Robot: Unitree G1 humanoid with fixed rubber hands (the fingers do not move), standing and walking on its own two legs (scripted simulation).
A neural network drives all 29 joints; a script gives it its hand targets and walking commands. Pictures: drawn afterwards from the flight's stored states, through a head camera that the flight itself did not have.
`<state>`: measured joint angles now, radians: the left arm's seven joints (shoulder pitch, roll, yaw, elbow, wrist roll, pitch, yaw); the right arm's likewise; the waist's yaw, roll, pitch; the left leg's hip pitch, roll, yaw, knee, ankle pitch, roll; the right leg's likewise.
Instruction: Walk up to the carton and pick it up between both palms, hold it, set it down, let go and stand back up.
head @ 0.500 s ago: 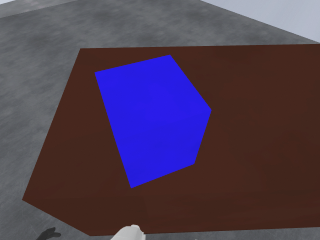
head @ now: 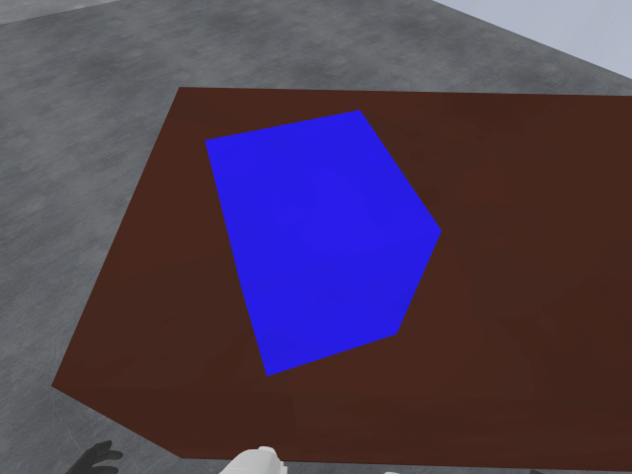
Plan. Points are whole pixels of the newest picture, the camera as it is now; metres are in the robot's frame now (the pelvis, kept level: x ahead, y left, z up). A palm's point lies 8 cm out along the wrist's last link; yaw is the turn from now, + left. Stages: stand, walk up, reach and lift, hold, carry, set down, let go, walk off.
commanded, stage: walk up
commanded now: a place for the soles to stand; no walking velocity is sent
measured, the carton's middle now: (311, 248) +0.38 +0.03 +0.05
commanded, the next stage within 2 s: none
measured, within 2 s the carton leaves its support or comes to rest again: neither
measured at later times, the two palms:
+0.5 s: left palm out of the picture +0.10 +0.30 -0.08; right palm out of the picture +0.12 -0.29 -0.10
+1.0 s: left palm out of the picture +0.11 +0.31 -0.08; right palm out of the picture +0.13 -0.28 -0.10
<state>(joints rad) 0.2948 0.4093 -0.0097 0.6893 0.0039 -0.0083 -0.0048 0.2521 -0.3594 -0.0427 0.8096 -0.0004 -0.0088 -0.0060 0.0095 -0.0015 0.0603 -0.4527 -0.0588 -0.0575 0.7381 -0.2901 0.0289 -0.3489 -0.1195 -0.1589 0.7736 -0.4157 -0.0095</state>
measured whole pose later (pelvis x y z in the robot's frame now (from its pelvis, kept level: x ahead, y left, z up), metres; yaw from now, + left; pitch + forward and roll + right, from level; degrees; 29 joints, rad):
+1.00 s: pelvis +0.03 +0.01 +0.00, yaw +3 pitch +1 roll +0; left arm 0.25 0.41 -0.01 0.73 0.00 -0.02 0.00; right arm 0.23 -0.36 -0.02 0.88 0.00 -0.03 0.00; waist 0.02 0.01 0.01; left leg -0.41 -0.04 -0.06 0.74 -0.35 0.02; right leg -0.33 -0.13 -0.17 0.74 -0.42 0.02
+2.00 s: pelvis +0.02 +0.00 +0.01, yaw +4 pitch +1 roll +0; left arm 0.24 0.41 -0.01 0.77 0.00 -0.02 0.00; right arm 0.22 -0.36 -0.02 0.90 0.00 -0.03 0.00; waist 0.02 0.01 0.00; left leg -0.41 -0.04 -0.09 0.71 -0.31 0.01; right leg -0.32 -0.11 -0.18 0.71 -0.40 0.01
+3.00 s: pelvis -0.04 -0.02 +0.02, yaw +6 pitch -1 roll +1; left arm 0.21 0.41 -0.01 0.81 0.00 0.01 -0.01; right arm 0.20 -0.36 -0.01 0.96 0.00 -0.02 0.01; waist 0.00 0.00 0.05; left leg -0.33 -0.06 -0.09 0.60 -0.26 0.01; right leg -0.29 -0.09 -0.13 0.64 -0.33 0.00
